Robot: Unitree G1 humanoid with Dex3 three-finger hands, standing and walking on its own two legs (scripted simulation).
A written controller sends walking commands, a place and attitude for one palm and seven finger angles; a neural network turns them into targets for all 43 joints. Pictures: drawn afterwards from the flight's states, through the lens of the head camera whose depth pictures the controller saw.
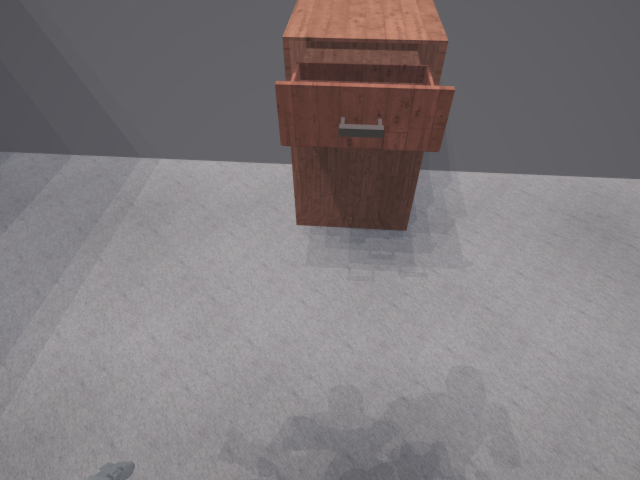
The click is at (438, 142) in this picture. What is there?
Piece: drawer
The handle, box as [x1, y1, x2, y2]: [339, 117, 383, 137]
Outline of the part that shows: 341,117 341,123 339,124 339,135 382,137 383,125 381,124 381,119 378,119 377,125 345,124 344,117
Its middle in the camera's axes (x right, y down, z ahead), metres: +0.10 -0.29 +1.01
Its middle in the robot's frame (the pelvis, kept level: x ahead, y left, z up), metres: +0.95 -0.06 -0.06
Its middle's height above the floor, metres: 0.71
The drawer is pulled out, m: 0.30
